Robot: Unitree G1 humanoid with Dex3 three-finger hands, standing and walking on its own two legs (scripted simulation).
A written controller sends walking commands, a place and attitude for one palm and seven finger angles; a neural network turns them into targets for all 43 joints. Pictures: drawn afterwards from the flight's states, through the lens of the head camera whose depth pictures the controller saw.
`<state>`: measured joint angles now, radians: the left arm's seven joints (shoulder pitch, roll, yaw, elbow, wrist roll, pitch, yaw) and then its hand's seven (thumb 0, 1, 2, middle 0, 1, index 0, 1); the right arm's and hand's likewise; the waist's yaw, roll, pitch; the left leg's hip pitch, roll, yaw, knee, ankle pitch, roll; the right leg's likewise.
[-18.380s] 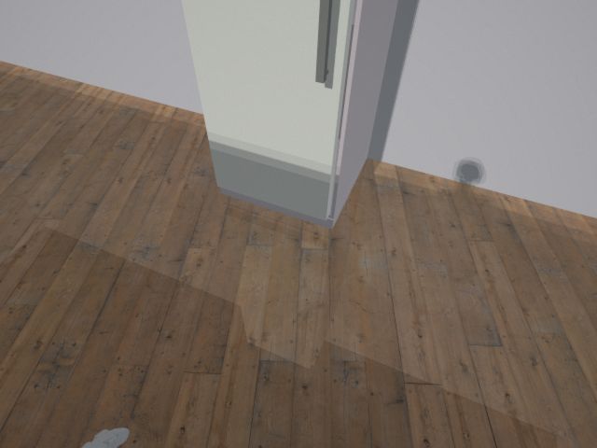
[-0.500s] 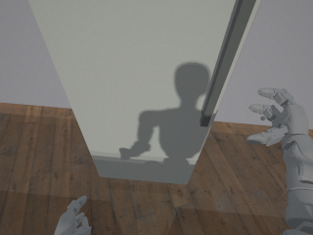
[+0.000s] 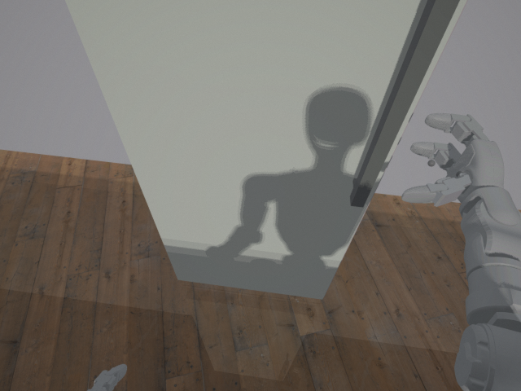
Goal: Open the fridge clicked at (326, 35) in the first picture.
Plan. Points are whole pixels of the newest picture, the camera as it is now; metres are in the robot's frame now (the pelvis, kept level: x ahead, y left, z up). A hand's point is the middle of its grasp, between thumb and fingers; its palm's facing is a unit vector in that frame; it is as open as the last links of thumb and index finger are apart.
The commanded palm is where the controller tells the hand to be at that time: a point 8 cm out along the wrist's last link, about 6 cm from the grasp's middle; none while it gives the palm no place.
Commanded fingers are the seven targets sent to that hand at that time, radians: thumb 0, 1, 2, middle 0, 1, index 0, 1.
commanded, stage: move the hooked fingers beside the handle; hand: right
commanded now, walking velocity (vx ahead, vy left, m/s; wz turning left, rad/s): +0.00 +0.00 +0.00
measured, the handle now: (400, 86) +0.51 -0.14 +0.22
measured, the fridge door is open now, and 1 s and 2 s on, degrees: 0 0 0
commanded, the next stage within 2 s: feel for the door with the fingertips in 0.98 s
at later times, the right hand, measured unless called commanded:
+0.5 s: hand (418, 163) +0.45 -0.19 +0.14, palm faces +0.04 +1.00 +0.00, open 14.0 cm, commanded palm +0.42 -0.24 +0.14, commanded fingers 0.00 0.50 -0.30 0.30 1.20 0.30 1.20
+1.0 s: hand (417, 157) +0.45 -0.19 +0.14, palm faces +0.03 +1.00 +0.02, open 14.0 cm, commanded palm +0.42 -0.25 +0.14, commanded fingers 0.00 0.50 -0.30 0.30 1.20 0.30 1.20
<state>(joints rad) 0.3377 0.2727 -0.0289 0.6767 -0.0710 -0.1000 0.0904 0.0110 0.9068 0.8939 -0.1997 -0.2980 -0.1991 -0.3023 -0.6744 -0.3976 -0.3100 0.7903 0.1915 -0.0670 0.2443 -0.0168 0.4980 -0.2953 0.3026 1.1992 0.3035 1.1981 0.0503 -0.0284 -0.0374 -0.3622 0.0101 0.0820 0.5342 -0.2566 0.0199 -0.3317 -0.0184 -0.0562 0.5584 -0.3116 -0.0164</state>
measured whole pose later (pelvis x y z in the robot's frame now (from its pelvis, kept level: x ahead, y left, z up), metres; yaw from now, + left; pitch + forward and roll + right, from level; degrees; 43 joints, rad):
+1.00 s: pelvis -0.01 +0.00 -0.01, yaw +1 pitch +7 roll +1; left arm 0.37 0.27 -0.03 0.66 -0.06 -0.06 0.06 0.01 0.91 0.89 -0.20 -0.30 -0.20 -0.30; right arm -0.80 -0.40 -0.34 0.99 0.15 -0.18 0.22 -0.02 0.50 -0.30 0.30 1.20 0.30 1.20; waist 0.08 -0.02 -0.06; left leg -0.46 0.01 0.07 0.59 -0.26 0.02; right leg -0.43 -0.02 -0.07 0.63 -0.33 -0.02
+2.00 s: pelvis -0.01 +0.01 -0.01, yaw +0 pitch +9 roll +0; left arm 0.39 0.27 -0.02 0.69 -0.05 -0.05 0.04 0.01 0.91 0.89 -0.20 -0.30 -0.20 -0.30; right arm -0.91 -0.39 -0.31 1.10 0.12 -0.21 0.14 -0.02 0.50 -0.30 0.35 1.24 0.35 1.24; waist 0.10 -0.02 -0.05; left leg -0.50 0.00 0.08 0.61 -0.27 0.03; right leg -0.47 -0.03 -0.05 0.64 -0.33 -0.01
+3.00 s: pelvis -0.01 +0.00 -0.01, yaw +1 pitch +7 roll +0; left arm 0.35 0.25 -0.01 0.67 -0.04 -0.05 0.03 0.01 0.91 0.89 -0.20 -0.30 -0.20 -0.30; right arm -0.79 -0.25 -0.23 0.91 0.12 -0.17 0.05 -0.02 0.50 -0.30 0.30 1.20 0.30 1.20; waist 0.07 -0.03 -0.07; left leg -0.45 0.01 0.07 0.60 -0.27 0.02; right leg -0.41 -0.02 -0.06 0.62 -0.33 -0.02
